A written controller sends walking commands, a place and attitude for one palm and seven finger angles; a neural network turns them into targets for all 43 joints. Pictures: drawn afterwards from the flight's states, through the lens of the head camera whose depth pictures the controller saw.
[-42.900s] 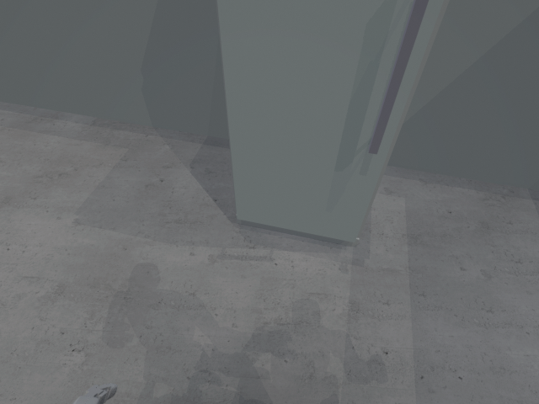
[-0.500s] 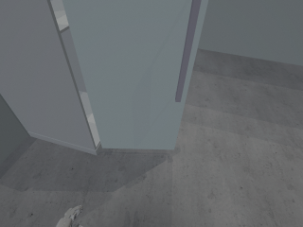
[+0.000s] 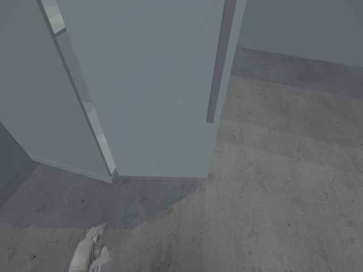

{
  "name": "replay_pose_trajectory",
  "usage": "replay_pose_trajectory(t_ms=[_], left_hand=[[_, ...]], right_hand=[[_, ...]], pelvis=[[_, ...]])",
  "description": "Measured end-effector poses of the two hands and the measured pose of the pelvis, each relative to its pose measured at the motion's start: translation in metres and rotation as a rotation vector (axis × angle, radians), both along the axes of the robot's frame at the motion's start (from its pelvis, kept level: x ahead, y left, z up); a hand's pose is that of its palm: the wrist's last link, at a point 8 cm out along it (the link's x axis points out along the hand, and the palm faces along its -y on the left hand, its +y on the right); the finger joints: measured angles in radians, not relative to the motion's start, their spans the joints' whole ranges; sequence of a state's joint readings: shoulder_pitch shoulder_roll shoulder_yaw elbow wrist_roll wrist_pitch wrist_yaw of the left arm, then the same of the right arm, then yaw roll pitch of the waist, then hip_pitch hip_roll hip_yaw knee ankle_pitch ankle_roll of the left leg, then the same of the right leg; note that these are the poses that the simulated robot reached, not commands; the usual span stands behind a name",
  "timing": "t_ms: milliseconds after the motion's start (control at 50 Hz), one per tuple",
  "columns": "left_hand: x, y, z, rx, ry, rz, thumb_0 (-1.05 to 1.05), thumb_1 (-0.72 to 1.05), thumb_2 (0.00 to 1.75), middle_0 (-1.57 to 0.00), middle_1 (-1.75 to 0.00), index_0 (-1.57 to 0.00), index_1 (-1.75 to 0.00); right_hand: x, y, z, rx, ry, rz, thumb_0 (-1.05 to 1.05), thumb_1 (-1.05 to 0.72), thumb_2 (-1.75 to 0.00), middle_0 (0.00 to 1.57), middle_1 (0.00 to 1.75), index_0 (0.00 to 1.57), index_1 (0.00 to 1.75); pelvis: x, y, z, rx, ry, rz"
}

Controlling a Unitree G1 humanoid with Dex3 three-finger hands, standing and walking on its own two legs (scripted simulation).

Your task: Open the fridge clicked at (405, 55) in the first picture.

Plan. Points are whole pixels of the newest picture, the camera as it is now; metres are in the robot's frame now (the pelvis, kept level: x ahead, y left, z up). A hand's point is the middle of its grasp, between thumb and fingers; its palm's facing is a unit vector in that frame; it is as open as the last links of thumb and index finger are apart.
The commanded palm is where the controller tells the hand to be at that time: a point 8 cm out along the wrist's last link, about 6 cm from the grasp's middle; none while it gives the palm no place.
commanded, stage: stop stepping back and stand still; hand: right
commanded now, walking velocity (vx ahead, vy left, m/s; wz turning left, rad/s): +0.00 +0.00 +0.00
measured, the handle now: (218, 63) +0.71 -0.09 +0.10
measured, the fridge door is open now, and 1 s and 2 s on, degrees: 74 74 74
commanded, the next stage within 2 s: let the arm hang, fingers relaxed in 0.78 s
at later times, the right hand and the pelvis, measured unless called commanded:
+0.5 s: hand out of the picture +0.16 -0.29 +0.14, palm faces +0.47 +0.78 -0.41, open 7.5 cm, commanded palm +0.11 -0.31 +0.18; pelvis -0.03 -0.01 +0.00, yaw +0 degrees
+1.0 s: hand (332, 271) +0.15 -0.28 -0.01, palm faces +0.18 +0.87 -0.47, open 7.4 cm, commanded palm none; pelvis -0.05 -0.02 +0.00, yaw -2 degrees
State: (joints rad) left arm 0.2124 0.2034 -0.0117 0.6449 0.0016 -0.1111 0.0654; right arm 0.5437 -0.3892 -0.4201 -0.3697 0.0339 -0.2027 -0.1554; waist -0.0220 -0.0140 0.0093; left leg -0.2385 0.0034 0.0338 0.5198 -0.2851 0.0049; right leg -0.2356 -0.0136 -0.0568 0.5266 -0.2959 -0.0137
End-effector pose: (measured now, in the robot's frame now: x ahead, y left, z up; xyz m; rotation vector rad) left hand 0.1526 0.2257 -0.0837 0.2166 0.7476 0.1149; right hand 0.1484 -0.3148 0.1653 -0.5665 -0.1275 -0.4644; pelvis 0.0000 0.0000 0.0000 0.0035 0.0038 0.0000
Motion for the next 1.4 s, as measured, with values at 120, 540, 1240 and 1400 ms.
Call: replay_pose_trajectory(t_ms=[120,540,1240,1400], left_hand=[[0.005,-0.007,0.012,0.037,-0.025,-0.022,0.01,0.9,0.9,-0.2,-0.3,-0.2,-0.3],[-0.034,-0.007,0.016,0.057,-0.027,-0.009,0.01,0.9,0.9,-0.2,-0.3,-0.2,-0.3],[-0.149,0.031,-0.038,0.085,0.502,0.037,0.01,0.91,0.9,-0.2,-0.3,-0.2,-0.3],[-0.19,0.022,-0.049,0.041,0.647,0.07,0.01,0.9,0.9,-0.2,-0.3,-0.2,-0.3]], right_hand=[[0.01,0.008,-0.004,0.058,-0.038,0.054,0.02,-0.88,-0.9,0.21,0.3,0.21,0.3],[-0.032,-0.003,-0.006,0.084,-0.045,0.016,0.02,-0.89,-0.9,0.21,0.3,0.21,0.3],[-0.166,0.088,-0.32,0.673,1.304,-0.097,0.0,-0.98,-0.9,0.21,0.3,0.2,0.3],[-0.204,0.064,-0.309,0.656,1.401,-0.208,0.0,-0.94,-0.9,0.21,0.3,0.2,0.3]], pelvis=[[-0.005,-0.005,0.001,0.003,-0.009,0.001],[-0.034,-0.012,0.005,0.014,-0.017,-0.001],[-0.055,0.002,-0.007,0.008,-0.005,-0.05],[-0.051,0.0,-0.002,0.02,0.002,-0.051]])
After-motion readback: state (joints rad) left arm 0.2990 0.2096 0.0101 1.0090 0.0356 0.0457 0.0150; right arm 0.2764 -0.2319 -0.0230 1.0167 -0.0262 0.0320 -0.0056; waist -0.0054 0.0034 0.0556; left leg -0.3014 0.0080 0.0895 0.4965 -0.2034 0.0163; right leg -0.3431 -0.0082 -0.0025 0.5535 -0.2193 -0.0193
